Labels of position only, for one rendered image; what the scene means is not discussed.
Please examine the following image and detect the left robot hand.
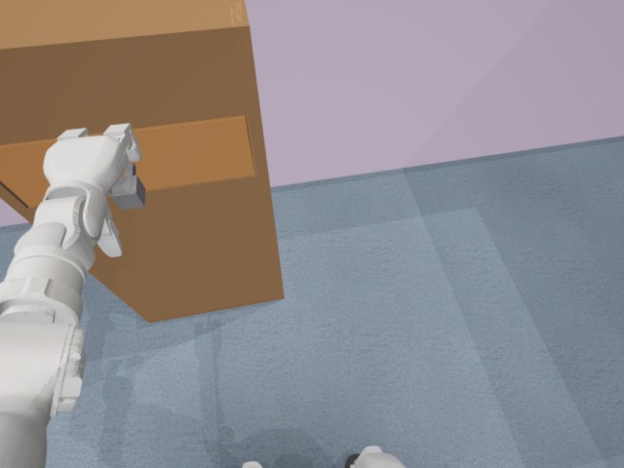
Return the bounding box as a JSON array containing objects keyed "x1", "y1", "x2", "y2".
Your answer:
[{"x1": 43, "y1": 123, "x2": 141, "y2": 257}]

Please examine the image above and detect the robot left forearm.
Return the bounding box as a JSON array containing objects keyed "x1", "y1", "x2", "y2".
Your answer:
[{"x1": 0, "y1": 180, "x2": 107, "y2": 329}]

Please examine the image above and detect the cabinet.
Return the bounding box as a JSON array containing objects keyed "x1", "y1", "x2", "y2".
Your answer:
[{"x1": 0, "y1": 0, "x2": 285, "y2": 323}]

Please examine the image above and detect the handle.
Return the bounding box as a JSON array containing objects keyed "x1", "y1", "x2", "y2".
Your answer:
[{"x1": 111, "y1": 162, "x2": 145, "y2": 211}]

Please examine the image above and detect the left robot upper arm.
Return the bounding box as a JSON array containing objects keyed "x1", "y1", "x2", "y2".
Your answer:
[{"x1": 0, "y1": 321, "x2": 87, "y2": 468}]

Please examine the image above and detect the robot right shin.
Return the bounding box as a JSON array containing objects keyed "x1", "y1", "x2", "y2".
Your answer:
[{"x1": 357, "y1": 447, "x2": 382, "y2": 460}]

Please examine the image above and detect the drawer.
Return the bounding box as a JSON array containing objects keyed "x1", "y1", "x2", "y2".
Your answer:
[{"x1": 0, "y1": 115, "x2": 255, "y2": 207}]

